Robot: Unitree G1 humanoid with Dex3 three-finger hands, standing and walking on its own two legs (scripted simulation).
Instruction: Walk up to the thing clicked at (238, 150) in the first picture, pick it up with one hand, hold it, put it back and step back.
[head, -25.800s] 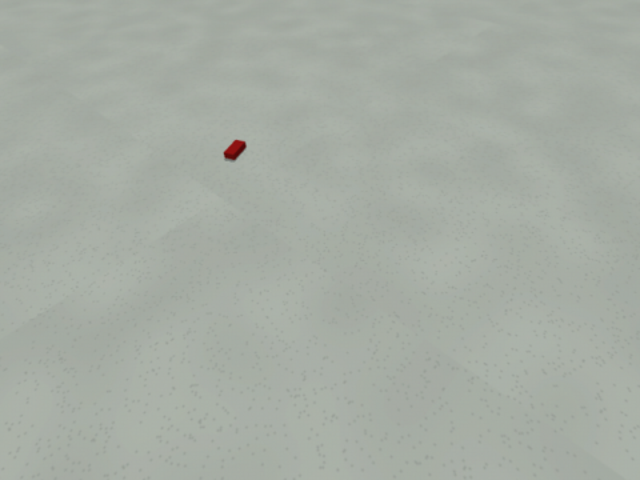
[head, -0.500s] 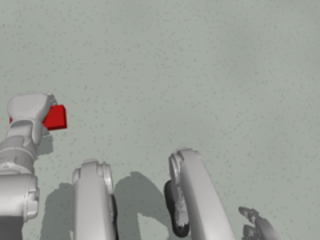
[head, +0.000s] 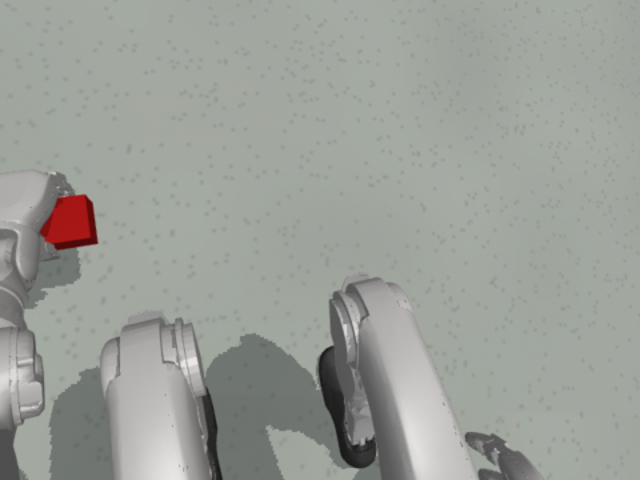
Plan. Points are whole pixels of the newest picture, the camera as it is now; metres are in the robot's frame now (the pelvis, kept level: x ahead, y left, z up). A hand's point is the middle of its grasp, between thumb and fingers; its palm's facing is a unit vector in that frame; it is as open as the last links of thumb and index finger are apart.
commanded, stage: crouch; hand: left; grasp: from above
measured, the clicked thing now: (37, 227) +0.45 +0.31 -0.22
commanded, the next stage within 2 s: lower in 0.06 s
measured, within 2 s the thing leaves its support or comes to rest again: rests again in 1.16 s
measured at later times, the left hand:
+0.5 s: hand (54, 236) +0.44 +0.30 -0.24, palm faces -0.49 -0.09 -0.87, open 8.8 cm
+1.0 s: hand (72, 236) +0.45 +0.29 -0.28, palm faces -0.48 -0.11 -0.87, open 8.8 cm
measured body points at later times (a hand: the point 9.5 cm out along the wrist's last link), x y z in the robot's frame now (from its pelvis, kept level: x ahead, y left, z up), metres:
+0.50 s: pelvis +0.00 +0.00 -0.03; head +0.26 +0.08 +0.32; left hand +0.47 +0.30 -0.19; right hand +0.06 -0.28 -0.13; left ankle +0.08 +0.13 -0.32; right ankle +0.09 -0.13 -0.32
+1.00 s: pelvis +0.01 +0.00 -0.05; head +0.28 +0.09 +0.29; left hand +0.48 +0.30 -0.23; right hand +0.05 -0.27 -0.14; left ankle +0.08 +0.13 -0.32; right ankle +0.09 -0.13 -0.32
